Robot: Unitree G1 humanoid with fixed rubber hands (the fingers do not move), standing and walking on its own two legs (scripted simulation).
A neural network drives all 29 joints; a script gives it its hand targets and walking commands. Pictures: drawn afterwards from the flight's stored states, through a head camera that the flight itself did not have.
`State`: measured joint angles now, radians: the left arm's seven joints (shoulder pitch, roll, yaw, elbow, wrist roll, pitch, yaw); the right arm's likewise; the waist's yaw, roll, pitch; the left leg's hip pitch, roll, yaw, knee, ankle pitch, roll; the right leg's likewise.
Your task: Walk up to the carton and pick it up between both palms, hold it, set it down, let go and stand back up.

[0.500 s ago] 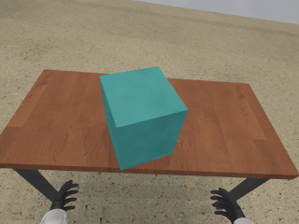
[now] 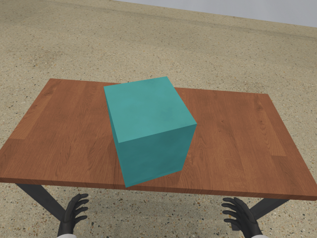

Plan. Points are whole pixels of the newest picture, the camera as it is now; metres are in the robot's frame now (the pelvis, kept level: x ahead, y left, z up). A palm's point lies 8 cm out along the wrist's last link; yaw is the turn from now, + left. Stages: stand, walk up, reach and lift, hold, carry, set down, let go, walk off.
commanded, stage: reach and lift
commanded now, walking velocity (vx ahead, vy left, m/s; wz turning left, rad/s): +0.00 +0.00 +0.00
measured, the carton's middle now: (146, 132) +0.42 +0.06 -0.01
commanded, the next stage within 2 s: none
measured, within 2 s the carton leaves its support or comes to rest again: neither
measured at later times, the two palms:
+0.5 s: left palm (81, 222) +0.16 +0.19 -0.03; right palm (259, 219) +0.18 -0.25 -0.03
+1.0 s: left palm (79, 195) +0.21 +0.20 +0.01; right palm (252, 187) +0.25 -0.23 +0.01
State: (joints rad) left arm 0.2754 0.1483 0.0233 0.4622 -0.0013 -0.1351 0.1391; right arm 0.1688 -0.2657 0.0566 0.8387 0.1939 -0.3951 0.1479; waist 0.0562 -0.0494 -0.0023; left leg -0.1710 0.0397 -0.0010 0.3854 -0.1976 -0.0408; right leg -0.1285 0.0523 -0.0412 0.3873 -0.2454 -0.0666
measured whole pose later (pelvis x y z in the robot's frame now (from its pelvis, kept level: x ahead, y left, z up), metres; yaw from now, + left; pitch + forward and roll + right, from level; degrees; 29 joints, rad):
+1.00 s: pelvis +0.01 -0.01 +0.00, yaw -1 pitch +0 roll +1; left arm 0.24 0.02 0.04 0.09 0.02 0.01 0.22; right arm 0.05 -0.40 0.17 0.59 0.45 -0.33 0.20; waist 0.08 -0.07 -0.04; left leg -0.16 0.05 0.01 0.34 -0.18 -0.05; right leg -0.13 0.07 -0.03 0.36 -0.23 -0.08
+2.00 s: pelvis -0.02 -0.01 +0.00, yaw -1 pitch +3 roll +0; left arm -0.30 0.02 0.21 -0.05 -0.02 0.61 0.20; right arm -0.59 -0.45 0.14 0.62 0.43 0.17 0.08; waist 0.12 -0.02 -0.01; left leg -0.24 0.06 0.02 0.32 -0.13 -0.05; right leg -0.21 0.08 -0.02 0.32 -0.17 -0.08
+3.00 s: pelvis -0.01 +0.00 +0.00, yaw +0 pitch +8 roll +0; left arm -0.64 0.05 0.23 0.35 0.00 0.51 0.19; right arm -1.00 -0.43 0.11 1.06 0.38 0.14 0.11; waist 0.19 0.00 -0.04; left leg -0.34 0.05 0.00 0.33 -0.13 -0.04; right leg -0.28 0.07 -0.04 0.29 -0.15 -0.06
